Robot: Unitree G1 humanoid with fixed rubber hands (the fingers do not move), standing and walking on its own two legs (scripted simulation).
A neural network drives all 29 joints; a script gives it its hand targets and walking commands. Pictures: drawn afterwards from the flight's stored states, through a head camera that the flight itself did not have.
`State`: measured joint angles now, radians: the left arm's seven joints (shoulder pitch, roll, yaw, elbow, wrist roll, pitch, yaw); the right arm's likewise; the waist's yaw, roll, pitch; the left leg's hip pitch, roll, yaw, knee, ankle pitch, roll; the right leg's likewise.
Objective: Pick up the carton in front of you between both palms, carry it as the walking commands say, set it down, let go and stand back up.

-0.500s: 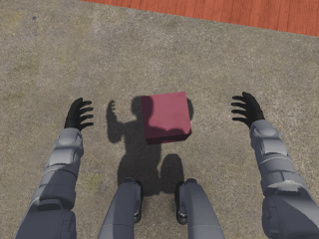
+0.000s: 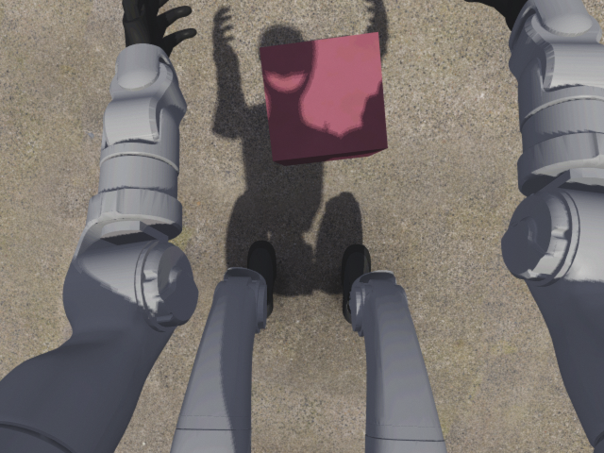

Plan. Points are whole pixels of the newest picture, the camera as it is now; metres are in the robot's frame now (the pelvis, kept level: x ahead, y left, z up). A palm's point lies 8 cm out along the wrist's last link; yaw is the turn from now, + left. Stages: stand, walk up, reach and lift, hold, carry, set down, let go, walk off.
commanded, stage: reach and lift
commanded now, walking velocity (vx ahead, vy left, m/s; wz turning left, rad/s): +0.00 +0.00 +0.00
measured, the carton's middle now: (323, 111) +0.53 -0.01 -0.52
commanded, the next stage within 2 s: none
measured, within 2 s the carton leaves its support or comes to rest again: leaves its support in 1.66 s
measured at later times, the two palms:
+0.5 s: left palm (210, 108) +0.50 +0.18 -0.36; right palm (439, 88) +0.54 -0.20 -0.36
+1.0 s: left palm (227, 111) +0.51 +0.17 -0.45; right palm (414, 95) +0.54 -0.19 -0.46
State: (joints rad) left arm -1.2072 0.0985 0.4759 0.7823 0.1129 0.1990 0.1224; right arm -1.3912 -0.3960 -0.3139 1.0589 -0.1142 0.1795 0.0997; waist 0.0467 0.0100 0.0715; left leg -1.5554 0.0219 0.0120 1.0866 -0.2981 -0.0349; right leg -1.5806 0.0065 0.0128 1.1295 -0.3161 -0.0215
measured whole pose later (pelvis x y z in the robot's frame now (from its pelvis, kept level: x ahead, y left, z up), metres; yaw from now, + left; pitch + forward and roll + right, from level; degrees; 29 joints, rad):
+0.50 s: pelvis -0.02 +0.01 -0.20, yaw +1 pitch +46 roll +4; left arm -1.29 0.21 0.22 0.88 -0.16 0.12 0.20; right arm -1.42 -0.50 -0.08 1.08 0.16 0.11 -0.03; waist 0.04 0.02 0.18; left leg -2.15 -0.01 0.00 1.89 -0.54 -0.04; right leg -2.18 0.01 0.04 1.93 -0.55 0.00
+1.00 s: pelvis -0.04 +0.00 -0.28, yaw +2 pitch +34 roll +4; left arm -1.54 0.27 0.18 1.09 -0.23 0.08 0.19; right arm -1.66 -0.55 0.07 1.24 0.26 0.08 -0.04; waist 0.04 0.05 0.49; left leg -2.22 -0.04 -0.01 2.19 -0.56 -0.08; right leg -2.25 0.00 0.03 2.24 -0.58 -0.02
